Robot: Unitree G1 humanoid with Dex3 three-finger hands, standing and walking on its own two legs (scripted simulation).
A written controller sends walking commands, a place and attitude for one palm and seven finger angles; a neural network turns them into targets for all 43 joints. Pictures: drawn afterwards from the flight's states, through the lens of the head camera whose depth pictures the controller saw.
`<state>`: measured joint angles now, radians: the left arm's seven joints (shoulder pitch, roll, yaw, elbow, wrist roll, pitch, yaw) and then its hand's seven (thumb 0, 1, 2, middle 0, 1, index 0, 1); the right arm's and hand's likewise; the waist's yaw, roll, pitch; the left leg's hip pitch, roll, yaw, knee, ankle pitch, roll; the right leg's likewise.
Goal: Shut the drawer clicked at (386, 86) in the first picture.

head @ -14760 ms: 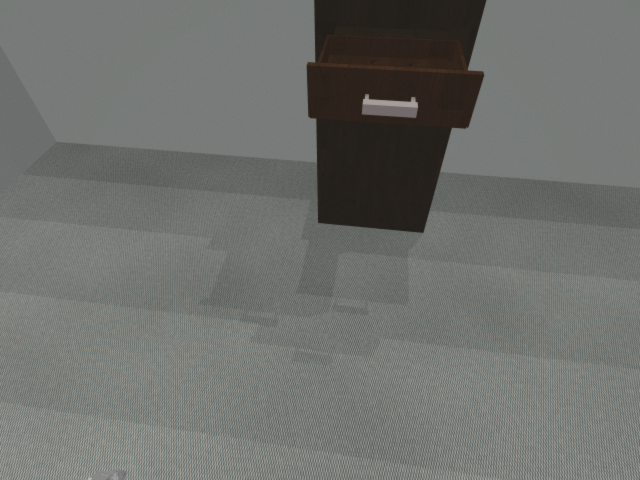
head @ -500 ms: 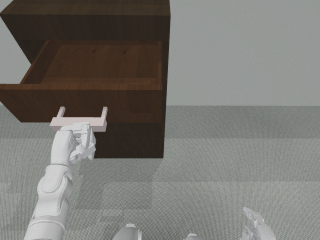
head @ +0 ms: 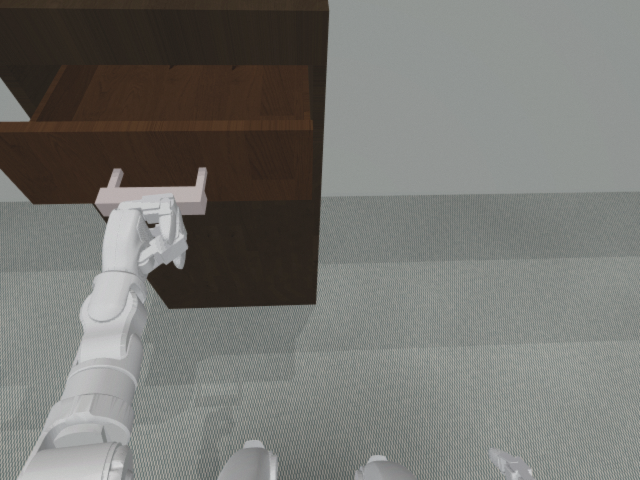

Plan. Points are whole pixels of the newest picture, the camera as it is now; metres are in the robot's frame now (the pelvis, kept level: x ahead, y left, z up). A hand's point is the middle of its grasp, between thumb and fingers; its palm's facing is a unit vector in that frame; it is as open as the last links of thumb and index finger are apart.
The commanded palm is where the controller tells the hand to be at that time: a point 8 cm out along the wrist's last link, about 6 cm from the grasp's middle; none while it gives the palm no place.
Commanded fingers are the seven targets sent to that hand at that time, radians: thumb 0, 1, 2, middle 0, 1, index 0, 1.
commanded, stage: push the drawer shut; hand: left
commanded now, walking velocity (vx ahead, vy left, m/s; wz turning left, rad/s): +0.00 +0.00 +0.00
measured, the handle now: (156, 188) +0.48 +0.22 +0.06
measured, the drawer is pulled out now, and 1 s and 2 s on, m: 0.14 0.03 0.00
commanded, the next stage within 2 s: pull the fist back off the drawer in 1.48 s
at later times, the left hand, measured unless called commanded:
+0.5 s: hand (187, 208) +0.45 +0.18 +0.06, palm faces +0.03 -1.00 -0.04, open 3.2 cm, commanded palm +0.44 +0.23 +0.06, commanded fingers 0.00 0.90 0.90 -1.40 -1.60 -1.40 -1.60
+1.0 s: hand (194, 171) +0.51 +0.18 +0.06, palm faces +0.04 -1.00 -0.04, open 3.3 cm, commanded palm +0.50 +0.22 +0.06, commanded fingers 0.00 0.90 0.90 -1.40 -1.60 -1.40 -1.60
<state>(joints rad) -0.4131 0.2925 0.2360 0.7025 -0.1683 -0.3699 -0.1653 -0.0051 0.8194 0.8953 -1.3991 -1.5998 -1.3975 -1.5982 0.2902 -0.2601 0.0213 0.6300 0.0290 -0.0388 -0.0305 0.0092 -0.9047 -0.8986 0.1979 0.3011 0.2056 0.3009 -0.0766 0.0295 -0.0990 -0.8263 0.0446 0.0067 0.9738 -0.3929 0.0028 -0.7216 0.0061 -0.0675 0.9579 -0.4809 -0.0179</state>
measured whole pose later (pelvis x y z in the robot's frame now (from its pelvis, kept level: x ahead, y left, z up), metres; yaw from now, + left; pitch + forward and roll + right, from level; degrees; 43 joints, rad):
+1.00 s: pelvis -0.01 +0.00 -0.02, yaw -2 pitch +21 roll -3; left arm -0.90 0.49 0.40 1.17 -0.06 -0.39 -0.17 0.04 0.83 0.90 -1.40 -1.60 -1.40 -1.60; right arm 0.38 -0.27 0.03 0.65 -0.01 0.04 0.00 0.00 -0.91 -0.90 0.20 0.30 0.21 0.30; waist -0.18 0.04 -0.11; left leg -1.03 0.07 0.00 1.07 -0.41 0.01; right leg -0.92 0.03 -0.07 1.03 -0.48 -0.02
